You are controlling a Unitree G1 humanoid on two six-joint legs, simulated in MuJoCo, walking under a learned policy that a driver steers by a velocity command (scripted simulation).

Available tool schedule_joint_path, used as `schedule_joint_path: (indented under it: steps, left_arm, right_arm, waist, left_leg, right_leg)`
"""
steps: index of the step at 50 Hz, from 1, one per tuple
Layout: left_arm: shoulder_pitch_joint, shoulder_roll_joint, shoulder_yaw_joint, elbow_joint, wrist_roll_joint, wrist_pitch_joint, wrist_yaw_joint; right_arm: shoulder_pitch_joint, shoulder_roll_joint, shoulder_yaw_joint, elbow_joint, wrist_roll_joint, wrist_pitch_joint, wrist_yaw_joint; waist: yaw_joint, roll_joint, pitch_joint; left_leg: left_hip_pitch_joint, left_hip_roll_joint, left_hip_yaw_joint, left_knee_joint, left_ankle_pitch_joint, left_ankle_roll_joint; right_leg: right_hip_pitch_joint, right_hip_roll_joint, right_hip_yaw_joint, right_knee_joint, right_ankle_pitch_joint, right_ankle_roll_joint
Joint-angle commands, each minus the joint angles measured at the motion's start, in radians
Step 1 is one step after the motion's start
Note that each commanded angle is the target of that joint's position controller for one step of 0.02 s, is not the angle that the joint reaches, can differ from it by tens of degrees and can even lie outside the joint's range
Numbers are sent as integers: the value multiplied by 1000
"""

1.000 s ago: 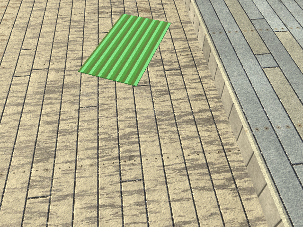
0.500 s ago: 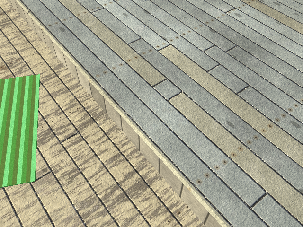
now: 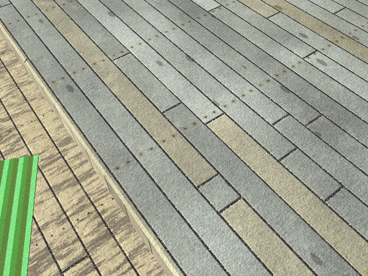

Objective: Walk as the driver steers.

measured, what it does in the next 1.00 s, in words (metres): climbs, turning left: left foot, then right foot 0.15 m higher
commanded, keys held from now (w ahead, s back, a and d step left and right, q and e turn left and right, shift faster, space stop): q+shift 0.68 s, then s+q+shift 0.22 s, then s+e+shift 0.10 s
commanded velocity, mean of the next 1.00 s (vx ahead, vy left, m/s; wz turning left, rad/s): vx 0.08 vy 0.00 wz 0.87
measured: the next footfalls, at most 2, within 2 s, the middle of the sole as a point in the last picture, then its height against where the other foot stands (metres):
left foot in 0.12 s outside the picture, level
right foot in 0.84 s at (213, 248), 0.15 m higher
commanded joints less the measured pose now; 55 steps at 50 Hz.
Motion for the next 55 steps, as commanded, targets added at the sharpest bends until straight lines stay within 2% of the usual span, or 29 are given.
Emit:
schedule_joint_path:
  steps: [1,3,5,6,7,8,9,10,12,15,17,20,24,30,31,33,36,37,41,42,43,44,45,46,48,49,51,54,55]
  left_arm:
    - [-146,116,15,-116,-17,-32,20]
    - [-164,158,29,-134,-27,-25,36]
    - [-309,149,34,-192,-53,-4,27]
    - [-312,77,21,-165,-61,29,-4]
    - [-180,-17,-3,-224,-20,41,3]
    - [-91,3,-13,-267,8,41,16]
    - [-79,20,-26,-278,16,46,27]
    - [-153,21,-29,-292,42,53,31]
    - [-257,-19,-48,-352,58,77,35]
    - [-351,-83,-68,-421,63,115,69]
    - [-360,-67,-70,-445,62,131,84]
    - [-430,-92,-69,-464,63,172,85]
    - [-506,-143,-78,-497,62,182,77]
    - [-566,-136,-72,-533,58,179,60]
    - [-577,-182,-67,-586,-24,130,78]
    - [-547,-127,-59,-586,-21,93,80]
    - [-577,-128,-58,-598,-11,77,64]
    - [-595,-119,-85,-584,48,130,44]
    - [-440,-58,-42,-549,-29,148,46]
    - [-333,-40,-23,-520,-36,142,47]
    - [-260,52,12,-523,0,124,50]
    - [-195,171,30,-503,57,148,51]
    - [-172,127,22,-475,28,156,66]
    - [-223,88,11,-453,10,147,70]
    - [-357,33,5,-404,-1,151,77]
    - [-403,24,6,-404,-1,157,74]
    - [-416,35,20,-386,-12,167,59]
    - [-361,87,42,-347,-24,164,48]
    - [-345,98,45,-340,-15,158,42]
  right_arm:
    - [23,-7,5,-48,-4,0,13]
    - [190,-34,-11,-15,-15,13,2]
    - [534,-121,-58,62,-23,18,-23]
    - [467,-152,-76,56,-6,13,-46]
    - [328,-278,-97,10,-22,23,-42]
    - [309,-311,-109,-50,-14,20,-40]
    - [210,-282,-112,-82,-6,36,-53]
    - [173,-188,-85,-89,2,50,-62]
    - [200,-79,-41,-61,8,40,-72]
    - [181,-114,-29,-48,-25,0,-82]
    - [150,-153,-35,-57,-17,-10,-79]
    - [219,-155,-46,-57,-7,-6,-94]
    - [284,-144,-73,-86,-16,26,-131]
    - [277,-129,-77,-117,-17,37,-128]
    - [219,-58,-53,-149,31,71,-150]
    - [152,-108,-68,-190,46,98,-170]
    - [139,-147,-95,-214,62,121,-176]
    - [245,-233,-121,-157,-20,87,-138]
    - [198,-178,-127,-150,-18,63,-76]
    - [121,-172,-122,-175,-6,53,-62]
    - [122,-121,-108,-206,-5,30,-54]
    - [21,-89,-99,-299,34,34,-35]
    - [-67,-180,-120,-268,-55,32,-16]
    - [-41,-180,-129,-246,-54,42,-11]
    - [11,-135,-103,-204,-12,81,-21]
    - [45,-122,-95,-179,-13,93,-29]
    - [59,-101,-81,-156,-13,112,-37]
    - [9,-81,-57,-166,-2,124,-36]
    - [26,-80,-49,-164,-6,120,-31]
  waist:
    - [-60,-111,-40]
    - [-128,-172,-157]
    - [-319,-136,-304]
    - [-306,96,-161]
    - [-118,249,-151]
    - [-85,73,-428]
    - [-43,2,-458]
    - [-24,-72,-329]
    - [-13,-68,-179]
    - [24,-102,-155]
    - [39,-94,-131]
    - [-50,-18,-151]
    - [-115,47,-166]
    - [-121,56,-117]
    - [-55,92,-128]
    - [-25,95,-130]
    - [-26,86,-127]
    - [-136,103,-89]
    - [-65,148,-119]
    - [13,109,-135]
    - [42,-51,-214]
    - [89,-506,-323]
    - [134,-421,-303]
    - [72,-344,-283]
    - [-46,-240,-167]
    - [-83,-208,-130]
    - [-98,-198,-134]
    - [-74,-186,-168]
    - [-82,-162,-214]
  left_leg:
    - [289,-104,156,-306,213,30]
    - [450,-155,179,-271,160,66]
    - [800,-139,83,-392,273,135]
    - [841,-105,-30,-609,463,187]
    - [939,66,-355,-362,1416,306]
    - [1115,225,-567,-464,1407,403]
    - [1049,237,-645,-557,827,426]
    - [899,167,-617,-608,390,390]
    - [666,100,-566,-631,202,336]
    - [431,70,-527,-591,281,281]
    - [334,-34,-445,-585,265,189]
    - [521,-48,-523,-567,399,107]
    - [844,-2,-640,-535,355,119]
    - [834,-7,-718,-578,239,179]
    - [746,-1,-811,-616,146,150]
    - [746,-20,-773,-627,133,142]
    - [713,-24,-749,-644,359,134]
    - [787,-7,-675,-677,489,204]
    - [583,-5,-731,-667,663,139]
    - [415,-38,-711,-656,621,87]
    - [263,-102,-664,-462,330,39]
    - [50,-318,-377,-155,-438,-46]
    - [106,-261,-326,193,-694,-85]
    - [137,-268,-312,401,-670,-81]
    - [176,-264,-311,516,-465,-48]
    - [186,-284,-254,577,-356,-50]
    - [206,-308,-208,628,-243,-68]
    - [213,-306,-193,619,-209,-93]
    - [251,-261,-140,550,-184,-105]
  right_leg:
    - [-147,-172,-54,33,1061,57]
    - [-88,-235,-43,241,1281,76]
    - [-213,-249,-14,708,1108,70]
    - [-447,-24,-69,1179,27,90]
    - [-794,85,44,1712,-282,138]
    - [-860,41,237,1784,-175,114]
    - [-911,16,275,1809,-99,106]
    - [-1002,-4,258,1840,-133,102]
    - [-1137,-7,215,2010,-162,78]
    - [-1174,-12,252,2155,-133,71]
    - [-1113,-38,226,1869,-91,79]
    - [-1212,-30,169,1769,-79,99]
    - [-1474,-25,227,1771,-100,113]
    - [-1481,5,234,1688,-134,113]
    - [-1366,20,285,1712,-123,147]
    - [-1299,16,283,1625,-110,149]
    - [-1104,8,239,1337,-144,135]
    - [-1135,5,193,1277,-235,65]
    - [-639,47,231,939,-342,9]
    - [-378,49,248,759,-310,-17]
    - [-162,-132,493,652,-261,-101]
    - [-131,-488,931,366,196,-278]
    - [-299,-504,1065,331,780,-350]
    - [-381,-476,988,387,959,-386]
    - [-550,-374,766,398,600,-292]
    - [-603,-316,669,403,464,-257]
    - [-617,-236,513,413,406,-200]
    - [-539,-216,507,404,437,-186]
    - [-516,-200,520,361,189,-157]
